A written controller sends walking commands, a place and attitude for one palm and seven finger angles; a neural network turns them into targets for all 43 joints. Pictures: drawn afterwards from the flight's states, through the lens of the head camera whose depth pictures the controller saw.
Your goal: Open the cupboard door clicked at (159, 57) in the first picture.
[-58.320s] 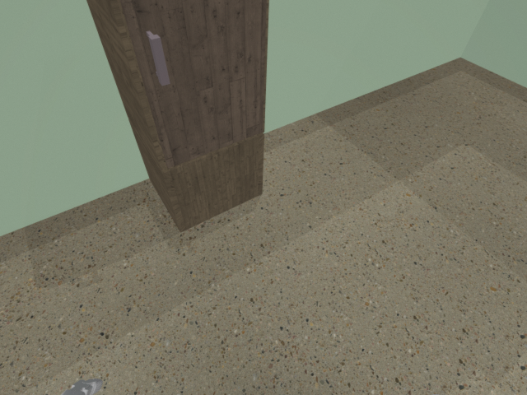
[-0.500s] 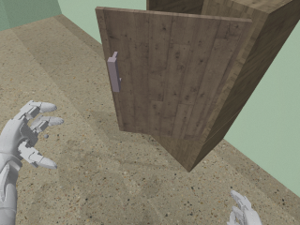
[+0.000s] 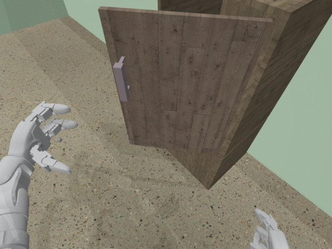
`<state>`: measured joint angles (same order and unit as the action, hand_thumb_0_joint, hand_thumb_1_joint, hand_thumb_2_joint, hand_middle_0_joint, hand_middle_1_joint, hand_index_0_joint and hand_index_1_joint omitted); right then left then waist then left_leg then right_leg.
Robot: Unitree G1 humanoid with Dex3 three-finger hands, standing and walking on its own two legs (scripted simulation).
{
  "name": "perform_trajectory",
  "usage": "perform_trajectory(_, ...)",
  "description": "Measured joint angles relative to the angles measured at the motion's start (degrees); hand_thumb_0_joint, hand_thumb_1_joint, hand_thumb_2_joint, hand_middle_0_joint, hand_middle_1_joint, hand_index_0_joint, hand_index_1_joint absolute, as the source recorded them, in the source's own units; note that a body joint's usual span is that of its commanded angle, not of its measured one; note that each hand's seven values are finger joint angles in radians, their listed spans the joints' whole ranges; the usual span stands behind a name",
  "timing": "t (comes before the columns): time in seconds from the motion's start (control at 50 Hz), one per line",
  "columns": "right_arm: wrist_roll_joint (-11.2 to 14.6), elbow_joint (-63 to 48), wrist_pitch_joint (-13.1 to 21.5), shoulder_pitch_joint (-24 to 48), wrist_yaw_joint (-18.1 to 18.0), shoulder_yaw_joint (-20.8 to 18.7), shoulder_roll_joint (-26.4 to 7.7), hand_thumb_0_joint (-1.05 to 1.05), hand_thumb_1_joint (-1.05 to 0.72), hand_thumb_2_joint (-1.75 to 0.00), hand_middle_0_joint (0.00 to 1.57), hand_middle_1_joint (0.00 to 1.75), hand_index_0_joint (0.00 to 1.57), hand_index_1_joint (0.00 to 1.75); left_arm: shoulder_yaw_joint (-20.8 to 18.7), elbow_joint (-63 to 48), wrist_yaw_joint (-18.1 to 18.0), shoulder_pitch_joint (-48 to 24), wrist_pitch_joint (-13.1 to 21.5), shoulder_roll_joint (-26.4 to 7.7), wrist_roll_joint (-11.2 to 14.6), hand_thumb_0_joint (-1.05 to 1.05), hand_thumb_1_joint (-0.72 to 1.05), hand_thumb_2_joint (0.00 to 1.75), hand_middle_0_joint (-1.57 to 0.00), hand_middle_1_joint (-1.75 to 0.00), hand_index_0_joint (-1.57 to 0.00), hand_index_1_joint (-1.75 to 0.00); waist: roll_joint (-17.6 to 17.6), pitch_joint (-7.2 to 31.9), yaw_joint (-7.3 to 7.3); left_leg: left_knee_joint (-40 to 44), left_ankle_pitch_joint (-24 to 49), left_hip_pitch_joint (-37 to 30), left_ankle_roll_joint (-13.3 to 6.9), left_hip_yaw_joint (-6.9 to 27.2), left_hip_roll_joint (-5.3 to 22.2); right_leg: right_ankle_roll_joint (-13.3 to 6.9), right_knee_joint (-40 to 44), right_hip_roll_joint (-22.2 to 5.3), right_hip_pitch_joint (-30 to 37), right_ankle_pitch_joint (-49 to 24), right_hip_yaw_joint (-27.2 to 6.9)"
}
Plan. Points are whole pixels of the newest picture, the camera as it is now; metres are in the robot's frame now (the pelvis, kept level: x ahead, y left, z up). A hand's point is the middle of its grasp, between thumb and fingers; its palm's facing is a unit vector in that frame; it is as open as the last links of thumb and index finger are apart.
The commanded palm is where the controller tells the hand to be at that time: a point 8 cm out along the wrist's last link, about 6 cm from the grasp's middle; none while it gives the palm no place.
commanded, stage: move the hooked fingers beside the handle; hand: left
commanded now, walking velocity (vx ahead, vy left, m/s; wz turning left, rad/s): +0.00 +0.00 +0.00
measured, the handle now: (123, 79) +0.56 +0.17 +0.08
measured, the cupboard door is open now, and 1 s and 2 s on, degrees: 40 40 40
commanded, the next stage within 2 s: none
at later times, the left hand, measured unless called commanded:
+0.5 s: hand (74, 117) +0.39 +0.25 +0.10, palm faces -0.05 -1.00 +0.00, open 14.0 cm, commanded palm +0.37 +0.30 +0.09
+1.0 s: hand (92, 97) +0.47 +0.24 +0.09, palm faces -0.06 -1.00 +0.01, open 14.0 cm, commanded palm +0.46 +0.29 +0.09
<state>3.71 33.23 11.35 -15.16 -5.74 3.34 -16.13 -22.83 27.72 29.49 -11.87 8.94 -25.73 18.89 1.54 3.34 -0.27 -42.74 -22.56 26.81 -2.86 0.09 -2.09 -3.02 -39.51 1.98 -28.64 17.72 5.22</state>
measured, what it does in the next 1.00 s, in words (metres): stands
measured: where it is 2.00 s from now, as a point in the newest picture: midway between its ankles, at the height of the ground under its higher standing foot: outside the picture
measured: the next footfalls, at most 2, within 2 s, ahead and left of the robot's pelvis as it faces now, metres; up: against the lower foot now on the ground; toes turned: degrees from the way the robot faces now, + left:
none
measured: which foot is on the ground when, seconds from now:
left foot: down 0.00-1.00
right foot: down 0.00-1.00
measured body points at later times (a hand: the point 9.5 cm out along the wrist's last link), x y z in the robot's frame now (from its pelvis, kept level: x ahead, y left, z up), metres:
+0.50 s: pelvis +0.00 +0.01 +0.00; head +0.05 +0.01 +0.44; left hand +0.39 +0.31 +0.10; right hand +0.10 -0.26 -0.10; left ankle -0.01 +0.09 -0.71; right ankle +0.02 -0.09 -0.71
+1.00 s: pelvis +0.01 +0.02 -0.01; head +0.10 +0.03 +0.43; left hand +0.47 +0.29 +0.09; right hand +0.03 -0.25 -0.12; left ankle -0.01 +0.09 -0.71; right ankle +0.02 -0.09 -0.71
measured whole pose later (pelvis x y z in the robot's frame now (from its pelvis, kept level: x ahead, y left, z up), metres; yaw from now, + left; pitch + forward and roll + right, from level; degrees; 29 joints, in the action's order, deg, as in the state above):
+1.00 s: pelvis +0.01 +0.02 -0.01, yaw -2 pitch +15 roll -2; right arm 2.3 35.7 0.9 -22.5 -3.1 2.6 -16.6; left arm -22.7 62.8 24.2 -44.5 17.4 -32.0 10.5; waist 0.4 4.5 6.7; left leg -47.1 -24.2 37.9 -4.2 -1.7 -1.9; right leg -1.7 -42.8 2.2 -39.8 18.1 3.6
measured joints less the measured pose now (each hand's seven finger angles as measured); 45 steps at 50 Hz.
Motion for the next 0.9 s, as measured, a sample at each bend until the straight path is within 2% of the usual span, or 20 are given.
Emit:
perform_trajectory(0.2, 0.12, 0.11, -1.82, -1.93, 0.59, -0.24, -0.35, 0.01, -0.90, -0.90, 0.20, 0.30, 0.21, 0.30, -1.68, 6.97, 0.29, -4.86, 1.14, -2.06, -0.55, -0.01, -0.50, 0.30, -0.30, -1.20, -0.30, -1.20, -0.44, 0.46, 1.37, -0.09, -0.01, 1.21, 0.09, -0.72, 0.45, -0.13, -0.14, 0.46, -1.51, -0.28, -0.68)
perform_trajectory(0.34, 0.21, 1.14, -3.00, -3.25, 0.55, -0.74, -0.80, 0.01, -0.90, -0.90, 0.20, 0.30, 0.20, 0.30, -0.65, 10.90, 0.03, -9.15, 2.65, -2.06, -1.25, -0.01, -0.50, 0.30, -0.30, -1.20, -0.30, -1.20, -0.52, 0.41, 1.76, -0.51, 0.02, 2.54, -0.15, -0.76, 0.32, 0.09, -0.39, 0.31, -2.74, -0.41, -0.70)
perform_trajectory(0.9, -0.96, 2.30, -9.41, -6.87, 2.42, -0.73, -0.38, 0.00, -0.90, -0.90, 0.20, 0.30, 0.21, 0.30, 0.46, 31.87, -4.29, -29.18, 7.69, -4.85, -6.95, -0.01, -0.50, 0.30, -0.30, -1.20, -0.30, -1.20, -1.15, 1.35, 5.82, -3.24, -1.26, 9.14, -1.32, -1.92, 0.12, 1.34, -2.53, 0.09, -9.35, 0.14, -1.75)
